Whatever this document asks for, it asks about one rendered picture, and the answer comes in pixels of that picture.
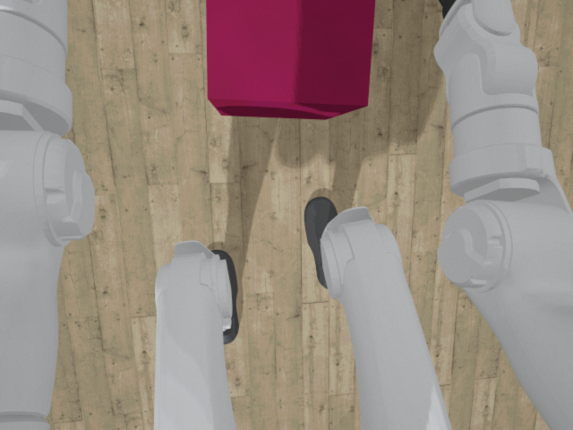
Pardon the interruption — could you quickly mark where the robot left upper arm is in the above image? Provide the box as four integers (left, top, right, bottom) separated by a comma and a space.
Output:
0, 130, 95, 430

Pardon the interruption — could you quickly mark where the robot left forearm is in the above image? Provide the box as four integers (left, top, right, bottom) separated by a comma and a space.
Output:
0, 0, 73, 136

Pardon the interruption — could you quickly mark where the carton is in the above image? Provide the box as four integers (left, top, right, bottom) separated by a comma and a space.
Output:
206, 0, 375, 120

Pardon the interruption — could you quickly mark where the robot left shin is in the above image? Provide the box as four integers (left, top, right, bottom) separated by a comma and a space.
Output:
155, 241, 231, 331

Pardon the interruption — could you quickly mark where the left robot thigh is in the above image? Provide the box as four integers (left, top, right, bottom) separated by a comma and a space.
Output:
154, 253, 236, 430

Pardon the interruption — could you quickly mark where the robot right forearm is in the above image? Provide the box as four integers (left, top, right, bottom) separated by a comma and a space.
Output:
433, 0, 573, 218

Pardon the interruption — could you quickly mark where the robot right upper arm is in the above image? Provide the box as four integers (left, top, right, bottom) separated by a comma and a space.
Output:
437, 200, 573, 430

